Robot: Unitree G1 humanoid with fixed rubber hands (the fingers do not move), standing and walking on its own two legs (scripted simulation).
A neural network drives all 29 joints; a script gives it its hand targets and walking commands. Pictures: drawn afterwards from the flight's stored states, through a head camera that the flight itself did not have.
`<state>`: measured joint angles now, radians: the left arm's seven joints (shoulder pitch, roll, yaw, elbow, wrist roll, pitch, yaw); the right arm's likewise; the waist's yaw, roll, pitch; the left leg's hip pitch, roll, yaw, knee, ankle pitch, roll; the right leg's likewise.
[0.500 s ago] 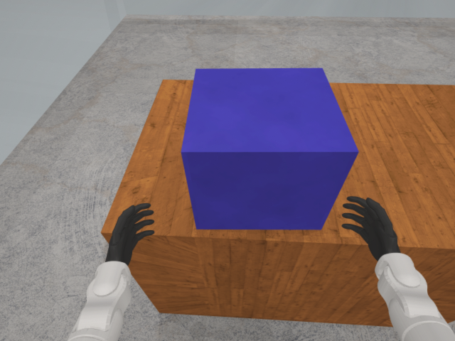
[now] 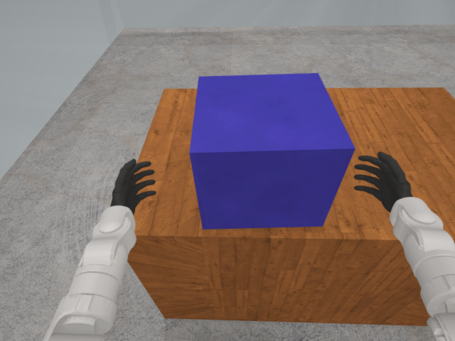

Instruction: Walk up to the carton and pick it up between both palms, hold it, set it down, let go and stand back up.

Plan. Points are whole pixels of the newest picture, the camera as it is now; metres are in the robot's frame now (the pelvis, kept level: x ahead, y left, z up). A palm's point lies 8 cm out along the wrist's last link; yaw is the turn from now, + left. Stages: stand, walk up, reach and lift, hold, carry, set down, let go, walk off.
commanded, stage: reach and lift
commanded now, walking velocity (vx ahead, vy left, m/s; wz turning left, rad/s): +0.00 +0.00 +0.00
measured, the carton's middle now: (260, 151) +0.52 -0.04 +0.02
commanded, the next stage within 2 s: none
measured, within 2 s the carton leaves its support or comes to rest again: neither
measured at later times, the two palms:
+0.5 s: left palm (130, 157) +0.40 +0.21 +0.13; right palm (384, 148) +0.41 -0.26 +0.13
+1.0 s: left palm (127, 107) +0.46 +0.21 +0.20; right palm (389, 96) +0.47 -0.26 +0.20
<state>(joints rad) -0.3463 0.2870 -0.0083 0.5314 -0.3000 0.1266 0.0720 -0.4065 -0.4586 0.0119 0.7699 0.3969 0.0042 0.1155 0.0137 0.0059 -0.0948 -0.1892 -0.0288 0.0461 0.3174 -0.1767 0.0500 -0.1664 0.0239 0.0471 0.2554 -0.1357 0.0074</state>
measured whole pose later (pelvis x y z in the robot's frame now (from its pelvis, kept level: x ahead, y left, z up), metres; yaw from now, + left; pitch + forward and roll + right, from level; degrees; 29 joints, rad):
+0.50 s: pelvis -0.01 -0.01 +0.00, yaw +1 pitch +10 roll -1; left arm -0.74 0.36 -0.03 0.73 -0.37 0.30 0.09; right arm -0.82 -0.48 0.01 0.97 0.37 0.20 0.12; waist 0.01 0.01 -0.15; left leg -0.35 -0.03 0.03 0.30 -0.12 0.04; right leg -0.32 0.03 0.03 0.23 -0.08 0.00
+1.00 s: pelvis +0.01 -0.02 +0.00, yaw +1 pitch +14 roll +0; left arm -0.96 0.48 0.06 0.68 -0.39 0.57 0.05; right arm -1.06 -0.51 0.04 0.89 0.41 0.43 0.02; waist -0.02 0.00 -0.18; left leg -0.34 -0.01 0.02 0.18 -0.08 0.02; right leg -0.32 0.04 0.03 0.12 -0.05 -0.02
